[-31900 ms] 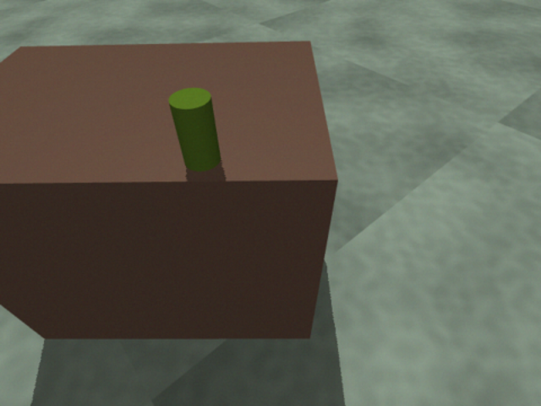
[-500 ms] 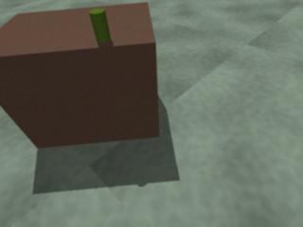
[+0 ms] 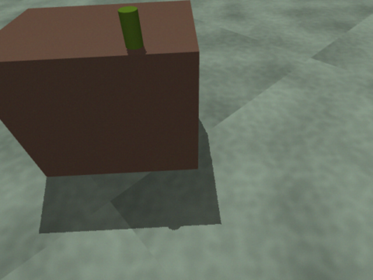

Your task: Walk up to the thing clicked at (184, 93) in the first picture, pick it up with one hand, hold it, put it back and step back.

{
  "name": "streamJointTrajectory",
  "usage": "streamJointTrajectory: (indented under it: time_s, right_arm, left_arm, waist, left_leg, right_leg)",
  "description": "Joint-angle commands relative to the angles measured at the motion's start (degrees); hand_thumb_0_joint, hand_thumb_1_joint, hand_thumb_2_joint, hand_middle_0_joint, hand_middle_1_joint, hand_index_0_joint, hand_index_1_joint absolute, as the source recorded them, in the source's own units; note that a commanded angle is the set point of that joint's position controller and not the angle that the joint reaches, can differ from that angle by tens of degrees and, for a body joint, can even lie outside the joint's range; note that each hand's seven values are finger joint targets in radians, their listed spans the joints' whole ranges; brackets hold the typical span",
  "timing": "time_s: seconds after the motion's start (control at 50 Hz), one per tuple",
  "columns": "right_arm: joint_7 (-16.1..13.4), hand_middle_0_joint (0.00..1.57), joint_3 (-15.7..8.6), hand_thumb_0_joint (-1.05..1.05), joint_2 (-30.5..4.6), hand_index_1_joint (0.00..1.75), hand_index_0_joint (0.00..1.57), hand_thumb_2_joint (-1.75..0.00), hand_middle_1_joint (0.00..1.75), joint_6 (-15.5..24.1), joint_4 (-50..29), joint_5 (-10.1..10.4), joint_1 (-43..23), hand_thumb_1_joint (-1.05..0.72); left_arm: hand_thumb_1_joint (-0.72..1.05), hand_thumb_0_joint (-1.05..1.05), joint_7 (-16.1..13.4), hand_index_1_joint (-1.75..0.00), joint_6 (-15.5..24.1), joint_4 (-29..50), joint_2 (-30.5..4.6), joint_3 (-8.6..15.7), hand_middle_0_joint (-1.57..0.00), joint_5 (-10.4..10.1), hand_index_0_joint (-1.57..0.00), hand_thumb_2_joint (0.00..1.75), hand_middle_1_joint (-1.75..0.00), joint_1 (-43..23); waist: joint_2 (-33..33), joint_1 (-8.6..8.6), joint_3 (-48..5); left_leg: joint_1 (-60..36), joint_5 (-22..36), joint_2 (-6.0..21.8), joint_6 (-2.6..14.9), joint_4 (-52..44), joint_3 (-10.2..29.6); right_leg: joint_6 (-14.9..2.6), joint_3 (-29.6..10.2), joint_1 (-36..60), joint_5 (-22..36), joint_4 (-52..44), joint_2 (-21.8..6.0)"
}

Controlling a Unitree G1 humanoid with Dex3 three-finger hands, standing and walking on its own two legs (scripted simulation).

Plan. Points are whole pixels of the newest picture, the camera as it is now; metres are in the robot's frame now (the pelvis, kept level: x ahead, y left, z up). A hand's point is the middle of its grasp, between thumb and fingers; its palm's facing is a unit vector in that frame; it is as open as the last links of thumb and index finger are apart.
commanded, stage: step back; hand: left
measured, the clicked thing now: (131, 28) +1.06 +0.25 +0.11
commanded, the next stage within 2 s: stand in 0.28 s
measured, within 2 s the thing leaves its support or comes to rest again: neither
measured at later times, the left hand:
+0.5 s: hand out of the picture +0.12 +0.27 -0.14, palm faces +0.00 -0.94 -0.33, open 7.4 cm
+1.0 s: hand out of the picture +0.07 +0.26 -0.14, palm faces -0.01 -0.94 -0.34, open 7.4 cm
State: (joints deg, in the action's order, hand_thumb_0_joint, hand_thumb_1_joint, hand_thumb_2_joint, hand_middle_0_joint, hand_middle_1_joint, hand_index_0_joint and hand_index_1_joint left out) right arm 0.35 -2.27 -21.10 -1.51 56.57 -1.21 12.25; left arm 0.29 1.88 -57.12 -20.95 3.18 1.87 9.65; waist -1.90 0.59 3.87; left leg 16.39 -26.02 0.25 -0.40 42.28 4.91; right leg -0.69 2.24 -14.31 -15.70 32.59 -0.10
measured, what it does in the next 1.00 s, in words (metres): stands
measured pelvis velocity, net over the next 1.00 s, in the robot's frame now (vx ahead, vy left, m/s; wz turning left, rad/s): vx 0.00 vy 0.00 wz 0.01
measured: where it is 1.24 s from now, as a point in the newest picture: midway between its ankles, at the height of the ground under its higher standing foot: outside the picture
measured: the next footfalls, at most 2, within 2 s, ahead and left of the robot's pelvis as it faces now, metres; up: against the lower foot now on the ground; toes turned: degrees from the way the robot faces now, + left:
none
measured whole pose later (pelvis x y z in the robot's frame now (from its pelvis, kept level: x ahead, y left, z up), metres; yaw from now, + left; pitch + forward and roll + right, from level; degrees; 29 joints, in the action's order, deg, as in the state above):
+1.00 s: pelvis +0.00 +0.00 +0.02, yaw +1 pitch -3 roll +0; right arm 1.2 -0.1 -20.1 0.2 65.6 -0.8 6.4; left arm 0.9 0.8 -66.5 -20.1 0.4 0.6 6.2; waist -0.7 0.1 3.6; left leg 6.8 -9.3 1.7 -1.8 18.8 1.4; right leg 0.6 2.0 -7.0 -8.9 18.6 -1.2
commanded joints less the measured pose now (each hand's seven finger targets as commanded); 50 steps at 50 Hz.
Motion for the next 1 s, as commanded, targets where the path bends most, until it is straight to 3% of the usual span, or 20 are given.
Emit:
streamJointTrajectory:
  time_s: [0.0,0.04,0.08,0.1,0.12,0.14,0.16,0.18,0.22,0.24,0.26,0.3,0.34,0.38,0.44,0.52,0.68,0.84,0.9,0.98]
  right_arm:
    - [-0.71,0.2,-2.5,0.0,-10.82,0.3,0.2,-0.9,0.3,1.87,-2.37,0.63,0.43,-0.9]
    - [-0.6,0.2,-2.1,0.0,-9.82,0.3,0.2,-0.9,0.3,2.16,-1.85,0.47,0.02,-0.9]
    - [-0.73,0.2,-2.01,0.0,-9.08,0.3,0.2,-0.9,0.3,2.72,-0.93,0.16,1.74,-0.9]
    - [-0.91,0.2,-2.18,0.0,-8.98,0.3,0.2,-0.9,0.3,2.95,-0.12,-0.06,2.27,-0.9]
    - [-1.19,0.2,-2.78,0.0,-10.3,0.3,0.2,-0.9,0.3,3.26,0.29,-0.43,2.77,-0.9]
    - [-1.43,0.2,-3.25,0.0,-12.35,0.3,0.2,-0.9,0.3,3.57,-0.02,-0.89,1.37,-0.9]
    - [-1.4,0.2,-3.18,0.0,-13.58,0.3,0.2,-0.9,0.3,3.84,-1.0,-0.56,-2.48,-0.9]
    - [-1.13,0.2,-3.1,0.0,-15.01,0.3,0.2,-0.9,0.3,3.59,-1.32,0.03,-5.76,-0.9]
    - [-0.88,0.2,-2.25,0.0,-11.94,0.3,0.2,-0.9,0.3,3.22,-0.9,0.25,-8.26,-0.9]
    - [-1.1,0.2,-2.09,0.0,-11.43,0.3,0.2,-0.9,0.3,3.14,-0.69,0.39,-7.37,-0.9]
    - [-1.17,0.2,-1.37,0.0,-10.92,0.3,0.2,-0.9,0.3,3.73,-0.07,0.95,-4.16,-0.9]
    - [-1.31,0.2,-1.56,0.0,-12.76,0.3,0.2,-0.9,0.3,4.38,1.15,0.67,-5.01,-0.9]
    - [-1.33,0.2,-1.61,0.0,-12.87,0.3,0.2,-0.9,0.3,4.35,1.32,0.8,-7.08,-0.9]
    - [-1.31,0.2,-1.19,0.0,-11.78,0.3,0.2,-0.9,0.3,4.03,1.46,0.96,-7.76,-0.9]
    - [-1.25,0.2,-0.95,0.0,-11.39,0.3,0.2,-0.9,0.3,3.81,1.64,1.11,-9.62,-0.9]
    - [-1.0,0.2,-0.73,0.0,-10.69,0.3,0.2,-0.9,0.3,3.56,2.36,1.01,-10.55,-0.9]
    - [-0.59,0.2,-0.43,0.0,-10.84,0.3,0.2,-0.9,0.3,3.74,3.73,0.97,-10.8,-0.9]
    - [-0.27,0.2,-0.38,0.0,-10.87,0.3,0.2,-0.9,0.3,3.44,4.92,0.72,-9.75,-0.9]
    - [-0.06,0.2,-0.29,0.0,-10.85,0.3,0.2,-0.9,0.3,3.25,5.33,0.72,-9.4,-0.9]
    - [-0.02,0.2,-0.24,0.0,-11.07,0.3,0.2,-0.9,0.3,3.27,5.44,0.59,-8.37,-0.9]
  left_arm:
    - [0.9,0.0,-1.28,-0.3,1.55,5.47,-15.11,3.1,-0.2,-0.04,-0.2,0.9,-0.3,-6.97]
    - [0.9,0.0,-1.27,-0.3,1.67,3.95,-14.92,2.99,-0.2,0.08,-0.2,0.9,-0.3,-5.18]
    - [0.9,0.0,-1.02,-0.3,1.26,3.96,-15.33,2.87,-0.2,-0.45,-0.2,0.9,-0.3,-7.05]
    - [0.9,0.0,-0.97,-0.3,0.79,3.83,-14.72,2.53,-0.2,-0.74,-0.2,0.9,-0.3,-7.17]
    - [0.9,0.0,-0.97,-0.3,0.52,4.41,-13.03,2.08,-0.2,-1.02,-0.2,0.9,-0.3,-7.65]
    - [0.9,0.0,-1.04,-0.3,0.3,4.6,-11.22,1.52,-0.2,-1.6,-0.2,0.9,-0.3,-7.0]
    - [0.9,0.0,-1.05,-0.3,0.09,4.23,-9.84,1.05,-0.2,-2.12,-0.2,0.9,-0.3,-5.89]
    - [0.9,0.0,-1.11,-0.3,-0.14,2.67,-11.12,1.32,-0.2,-2.24,-0.2,0.9,-0.3,-5.7]
    - [0.9,0.0,-1.36,-0.3,0.71,1.43,-12.09,1.22,-0.2,-1.75,-0.2,0.9,-0.3,-5.53]
    - [0.9,0.0,-1.4,-0.3,0.89,1.21,-12.9,1.51,-0.2,-1.65,-0.2,0.9,-0.3,-4.97]
    - [0.9,0.0,-1.05,-0.3,0.53,-0.49,-10.83,0.47,-0.2,-1.99,-0.2,0.9,-0.3,-5.31]
    - [0.9,0.0,-0.98,-0.3,0.04,-0.6,-9.88,-0.05,-0.2,-2.22,-0.2,0.9,-0.3,-5.4]
    - [0.9,0.0,-1.1,-0.3,-0.15,-0.92,-10.17,-0.34,-0.2,-2.17,-0.2,0.9,-0.3,-6.83]
    - [0.9,0.0,-1.03,-0.3,-0.21,-1.62,-10.7,-0.39,-0.2,-2.04,-0.2,0.9,-0.3,-7.29]
    - [0.9,0.0,-0.75,-0.3,-0.33,-2.89,-10.81,-0.62,-0.2,-1.73,-0.2,0.9,-0.3,-7.38]
    - [0.9,0.0,-0.63,-0.3,-0.07,-3.89,-11.07,-0.75,-0.2,-1.52,-0.2,0.9,-0.3,-8.31]
    - [0.9,0.0,-0.63,-0.3,0.43,-4.93,-11.35,-0.83,-0.2,-1.5,-0.2,0.9,-0.3,-8.6]
    - [0.9,0.0,-0.48,-0.3,0.46,-5.42,-12.08,-0.79,-0.2,-1.31,-0.2,0.9,-0.3,-8.15]
    - [0.9,0.0,-0.39,-0.3,0.36,-5.63,-12.04,-0.85,-0.2,-1.28,-0.2,0.9,-0.3,-7.51]
    - [0.9,0.0,-0.33,-0.3,0.27,-5.59,-12.02,-0.72,-0.2,-1.29,-0.2,0.9,-0.3,-7.02]
  waist:
    - [7.55,-0.38,-0.1]
    - [10.55,0.63,-1.78]
    - [10.91,-0.89,-3.81]
    - [10.16,-1.61,-4.44]
    - [7.48,-1.92,-5.6]
    - [1.18,-0.69,-6.98]
    - [-1.04,1.36,-7.36]
    - [-1.54,1.77,-7.22]
    - [-0.03,2.11,-8.02]
    - [-0.33,1.48,-9.95]
    - [0.29,-0.61,-10.04]
    - [-3.0,-0.29,-9.32]
    - [-3.29,-0.36,-9.22]
    - [-2.19,-0.28,-9.31]
    - [-0.78,-0.14,-7.96]
    - [1.74,-0.45,-6.82]
    - [1.46,-0.66,-6.12]
    - [2.41,-0.8,-4.59]
    - [2.55,-0.63,-2.94]
    - [2.0,-0.65,-3.22]
  left_leg:
    - [3.93,-3.69,0.46,0.94,2.6,1.52]
    - [4.46,-0.84,0.56,0.89,-1.18,-0.53]
    - [-1.77,4.3,0.33,0.73,-11.09,-4.4]
    - [-5.64,12.35,0.05,0.77,-17.97,-4.12]
    - [-7.9,21.71,2.09,1.63,-19.97,-0.8]
    - [-9.04,31.89,7.95,3.75,-20.39,6.79]
    - [-8.79,33.74,11.83,6.05,-20.35,10.59]
    - [-4.66,30.79,12.38,8.55,-18.04,9.27]
    - [-3.79,34.26,8.08,4.49,-15.08,3.11]
    - [-5.43,37.19,6.07,3.01,-13.27,0.38]
    - [-7.61,38.38,6.64,2.42,-16.99,2.04]
    - [-11.6,45.79,7.75,2.52,-17.62,2.31]
    - [-12.44,46.72,8.11,2.55,-17.97,2.21]
    - [-12.58,45.35,7.96,2.17,-19.04,1.53]
    - [-10.17,34.55,7.49,1.97,-22.16,1.46]
    - [-10.94,29.31,6.83,1.66,-23.69,0.41]
    - [-10.48,26.57,6.97,1.23,-25.85,0.34]
    - [-9.15,17.85,6.71,0.95,-27.35,0.74]
    - [-8.38,14.13,6.04,0.94,-27.29,0.56]
    - [-7.39,13.02,6.32,1.21,-27.62,1.05]
  right_leg:
    - [-9.77,-18.68,-1.18,-2.72,-14.9,-16.93]
    - [-8.42,-15.13,3.0,6.14,-12.74,-15.2]
    - [-7.27,-11.16,2.44,14.52,-8.04,-13.72]
    - [-5.61,-9.12,1.19,18.41,-5.34,-12.32]
    - [-3.22,-6.74,1.74,21.54,-1.13,-10.39]
    - [-0.9,-3.82,0.05,18.45,3.8,-6.44]
    - [0.19,-1.74,-0.77,8.63,2.96,-3.19]
    - [0.06,-1.84,3.74,1.25,-0.36,-2.66]
    - [-0.73,-3.49,8.99,11.43,-5.59,-5.48]
    - [-1.44,-4.63,10.61,19.93,-4.73,-6.79]
    - [-1.4,-5.43,10.3,23.51,-3.56,-7.04]
    - [-0.49,-4.23,7.88,21.34,-4.68,-5.66]
    - [-0.21,-4.13,8.92,20.74,-6.88,-5.73]
    - [-0.29,-4.27,10.34,21.68,-7.88,-6.02]
    - [0.14,-4.54,11.96,18.59,-11.14,-6.31]
    - [-0.04,-5.24,10.77,17.29,-13.52,-7.19]
    - [0.2,-5.63,11.16,15.43,-15.82,-7.83]
    - [-0.08,-6.22,8.74,6.93,-17.97,-7.71]
    - [0.0,-7.11,6.07,0.92,-19.76,-7.64]
    - [-0.1,-6.96,6.47,1.24,-18.82,-7.34]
